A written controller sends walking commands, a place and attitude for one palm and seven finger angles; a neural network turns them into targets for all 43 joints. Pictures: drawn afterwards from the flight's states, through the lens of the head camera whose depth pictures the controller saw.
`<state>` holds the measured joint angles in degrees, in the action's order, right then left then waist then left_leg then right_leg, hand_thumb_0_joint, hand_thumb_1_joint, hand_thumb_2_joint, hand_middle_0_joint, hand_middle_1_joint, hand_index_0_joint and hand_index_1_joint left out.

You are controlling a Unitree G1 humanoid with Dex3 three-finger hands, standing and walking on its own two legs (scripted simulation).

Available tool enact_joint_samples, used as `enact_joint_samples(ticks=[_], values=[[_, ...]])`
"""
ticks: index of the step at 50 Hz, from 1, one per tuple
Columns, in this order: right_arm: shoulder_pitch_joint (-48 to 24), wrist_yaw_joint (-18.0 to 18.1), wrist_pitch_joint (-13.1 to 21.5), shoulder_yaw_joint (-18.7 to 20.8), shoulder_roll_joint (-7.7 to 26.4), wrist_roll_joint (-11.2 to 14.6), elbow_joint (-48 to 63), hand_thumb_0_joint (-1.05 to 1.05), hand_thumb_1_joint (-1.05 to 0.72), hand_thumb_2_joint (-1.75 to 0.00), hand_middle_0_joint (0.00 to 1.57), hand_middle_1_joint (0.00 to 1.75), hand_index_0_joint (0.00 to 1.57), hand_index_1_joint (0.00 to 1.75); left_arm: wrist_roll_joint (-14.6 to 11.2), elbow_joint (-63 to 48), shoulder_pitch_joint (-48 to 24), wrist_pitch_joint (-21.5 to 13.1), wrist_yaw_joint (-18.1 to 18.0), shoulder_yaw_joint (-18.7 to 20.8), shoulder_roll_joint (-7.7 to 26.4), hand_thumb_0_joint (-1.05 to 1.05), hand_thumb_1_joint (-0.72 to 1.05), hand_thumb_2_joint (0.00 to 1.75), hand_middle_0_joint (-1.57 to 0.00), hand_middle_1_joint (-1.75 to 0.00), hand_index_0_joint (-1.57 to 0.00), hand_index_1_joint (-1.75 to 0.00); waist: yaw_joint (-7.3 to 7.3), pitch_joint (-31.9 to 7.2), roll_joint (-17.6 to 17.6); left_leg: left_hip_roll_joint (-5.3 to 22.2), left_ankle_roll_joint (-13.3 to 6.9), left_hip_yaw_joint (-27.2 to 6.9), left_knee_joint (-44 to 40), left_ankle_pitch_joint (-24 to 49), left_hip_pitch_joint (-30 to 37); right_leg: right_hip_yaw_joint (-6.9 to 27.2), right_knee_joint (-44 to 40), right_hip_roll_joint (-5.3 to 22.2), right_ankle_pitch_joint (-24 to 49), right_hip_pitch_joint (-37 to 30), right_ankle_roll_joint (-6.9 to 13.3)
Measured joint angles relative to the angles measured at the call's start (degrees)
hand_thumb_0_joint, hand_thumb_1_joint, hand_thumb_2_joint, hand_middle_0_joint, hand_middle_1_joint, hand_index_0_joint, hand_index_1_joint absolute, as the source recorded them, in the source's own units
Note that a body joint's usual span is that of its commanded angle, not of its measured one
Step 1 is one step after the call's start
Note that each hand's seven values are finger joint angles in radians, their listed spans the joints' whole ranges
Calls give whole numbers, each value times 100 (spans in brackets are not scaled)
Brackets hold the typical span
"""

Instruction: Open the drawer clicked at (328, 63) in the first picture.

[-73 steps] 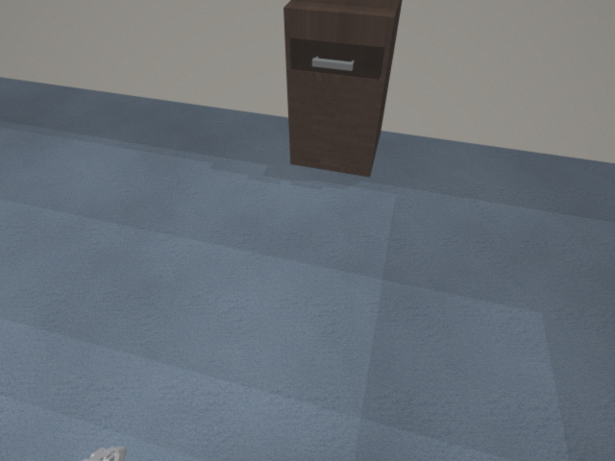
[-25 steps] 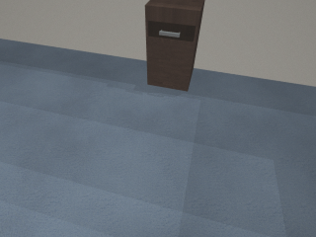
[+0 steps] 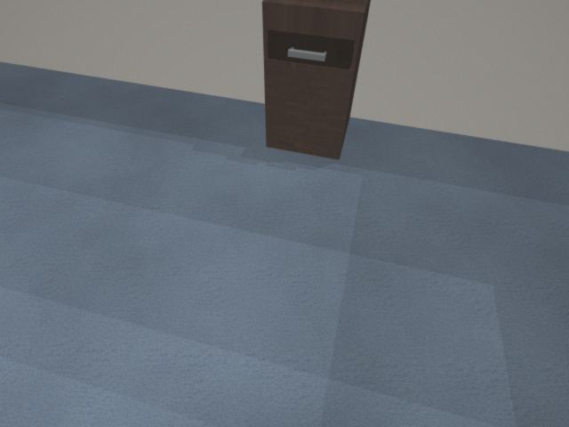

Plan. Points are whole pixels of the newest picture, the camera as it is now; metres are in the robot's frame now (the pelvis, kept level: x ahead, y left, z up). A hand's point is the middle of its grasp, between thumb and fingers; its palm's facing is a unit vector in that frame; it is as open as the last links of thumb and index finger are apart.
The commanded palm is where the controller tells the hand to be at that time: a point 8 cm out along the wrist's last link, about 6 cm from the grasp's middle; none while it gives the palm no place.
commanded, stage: walk to a spot facing it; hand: left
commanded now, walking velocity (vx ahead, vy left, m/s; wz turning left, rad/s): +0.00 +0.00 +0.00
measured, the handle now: (307, 53) +1.63 -0.01 -0.19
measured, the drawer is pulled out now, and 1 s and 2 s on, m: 0.00 0.00 0.00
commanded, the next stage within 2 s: take the last steps up to it in 1.80 s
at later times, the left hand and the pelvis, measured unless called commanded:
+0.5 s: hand out of the picture +0.04 +0.20 -0.20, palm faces -0.04 -0.99 -0.13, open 7.4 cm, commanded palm none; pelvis +0.09 +0.02 -0.02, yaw -3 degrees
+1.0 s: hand (220, 314) +0.36 +0.15 -0.19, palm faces -0.07 -0.98 -0.19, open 7.2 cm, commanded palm none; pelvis +0.29 -0.02 -0.01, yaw -4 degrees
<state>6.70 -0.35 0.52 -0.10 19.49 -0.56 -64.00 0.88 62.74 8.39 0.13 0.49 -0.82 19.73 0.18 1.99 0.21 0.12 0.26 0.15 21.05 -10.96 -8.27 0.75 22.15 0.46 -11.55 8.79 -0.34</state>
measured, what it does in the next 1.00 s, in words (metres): walks ahead: right foot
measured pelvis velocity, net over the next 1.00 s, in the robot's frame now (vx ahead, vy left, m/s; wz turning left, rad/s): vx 0.29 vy -0.02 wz -0.06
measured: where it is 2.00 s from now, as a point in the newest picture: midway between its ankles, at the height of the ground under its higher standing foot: (302, 289)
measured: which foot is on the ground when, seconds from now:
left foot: down 0.00-0.78, up 0.80-1.00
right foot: down 0.00-0.42, up 0.44-0.76, down 0.78-1.00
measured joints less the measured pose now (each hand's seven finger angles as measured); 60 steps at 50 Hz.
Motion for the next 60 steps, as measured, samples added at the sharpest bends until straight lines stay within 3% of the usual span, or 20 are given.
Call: enact_joint_samples(ticks=[9,14,20,22,25,28,32,36,38,39,42,43,45,48,51,57,58,60], values=[[67,18,-51,-23,-86,-45,-8,0,-91,-89,20,30,20,30,11,4,102,43,-52,5,-89,0,91,90,-20,-30,-20,-30,18,-113,-6,18,11,24,128,-135,-23,21,107,-16,-117,24,-2],[470,-23,-86,-23,-362,-90,33,0,-91,-90,20,30,20,30,52,-47,575,81,39,43,-366,0,91,90,-20,-30,-20,-30,45,-321,-7,66,-37,84,695,-772,-185,79,489,-70,-484,136,59],[999,-15,8,15,-696,-59,-28,0,-91,-90,20,30,20,30,40,32,1224,-18,47,134,-771,0,91,90,-20,-30,-20,-30,62,-336,22,161,-77,197,1315,-1236,-244,85,854,-103,-967,69,-16],[1122,4,150,31,-840,-70,-32,0,-91,-90,20,30,20,30,30,135,1403,18,45,166,-849,0,91,90,-20,-30,-20,-30,56,-311,190,63,-140,377,1203,-1334,-52,147,1442,0,-1159,250,66],[1427,114,368,46,-1016,-92,3,0,-91,-89,20,30,20,30,51,275,1386,90,46,175,-957,0,91,90,-20,-30,-20,-30,-98,-180,173,75,-190,475,900,-1364,314,-114,3272,15,-1465,963,161],[1807,180,427,36,-1201,-97,-110,0,-91,-89,20,30,20,30,65,181,1104,99,97,245,-968,1,91,90,-20,-30,-20,-30,-176,-39,153,81,-180,487,375,-1250,723,-374,4019,170,-1224,1657,145],[2211,217,407,36,-1364,-92,-394,0,-91,-89,20,30,20,30,72,-119,540,92,122,315,-910,1,93,90,-20,-30,-20,-30,-196,157,71,108,-112,539,-285,-1147,1252,-621,3238,387,-588,2230,118],[2430,206,354,59,-1401,-76,-626,0,-91,-89,20,30,20,30,38,-413,-13,-12,142,361,-788,1,94,90,-20,-30,-20,-30,-276,387,-48,203,24,608,-455,-1365,1682,-798,1939,300,-164,2184,286],[2519,184,305,88,-1390,-57,-731,0,-91,-89,20,30,20,30,55,-551,-168,-142,131,376,-736,1,93,90,-20,-30,-20,-30,-265,435,-93,308,55,623,119,-1725,1673,-881,1445,163,2,1851,406],[2557,159,271,103,-1403,-32,-772,0,-91,-89,20,30,20,30,77,-612,-200,-242,114,387,-696,1,93,90,-20,-30,-20,-30,-241,422,-43,341,29,627,866,-1913,1441,-889,1297,174,276,1688,464],[2251,110,131,176,-1316,25,-711,1,-91,-89,20,30,20,30,37,-662,-218,-398,29,413,-722,0,92,90,-20,-30,-20,-30,-233,435,-75,388,-169,249,4120,-1758,48,-992,1755,142,-135,1560,429],[2089,98,100,211,-1266,9,-630,1,-91,-89,20,30,20,30,29,-637,-171,-390,2,403,-749,0,92,90,-20,-30,-20,-30,-238,401,-84,412,-213,206,4764,-1550,-394,-1013,1685,112,-258,1422,408],[1726,84,70,260,-1160,-48,-393,1,-91,-89,20,30,20,30,46,-535,-25,-356,-53,370,-823,0,92,90,-20,-30,-20,-30,-263,296,-91,528,-212,226,5234,-1184,-1160,-1038,1394,65,-291,1133,345],[1195,62,72,312,-1039,-91,20,1,-91,-90,19,30,20,30,78,-341,279,-315,-110,343,-956,0,93,90,-20,-30,-20,-30,-287,96,-95,735,-102,315,4736,-858,-1937,-1035,930,1,-252,737,304],[778,1,95,344,-1009,-91,369,0,-92,-90,19,30,20,30,89,-177,573,-282,-89,340,-946,0,94,90,-20,-30,-20,-30,-234,-66,-70,869,9,416,3672,-525,-2231,-1025,593,-37,-294,384,248],[301,-131,200,334,-1006,-78,682,0,-92,-90,19,30,19,30,98,-29,1081,-263,-2,331,-914,0,93,90,-20,-30,-20,-30,66,-143,47,760,31,648,1847,-234,-1751,-1008,542,27,-768,-213,5],[283,-135,241,324,-990,-80,718,0,-92,-90,19,30,20,30,92,-14,1183,-250,5,336,-919,0,93,90,-20,-30,-20,-30,103,-152,50,705,22,711,1554,-257,-1533,-995,680,60,-930,-261,-50],[220,-106,349,310,-1034,-123,751,0,-92,-90,19,30,20,30,63,37,1293,-185,19,361,-894,0,92,90,-20,-30,-20,-30,127,-97,198,564,-198,864,1657,-244,-1409,-809,1622,231,-1395,-14,21]])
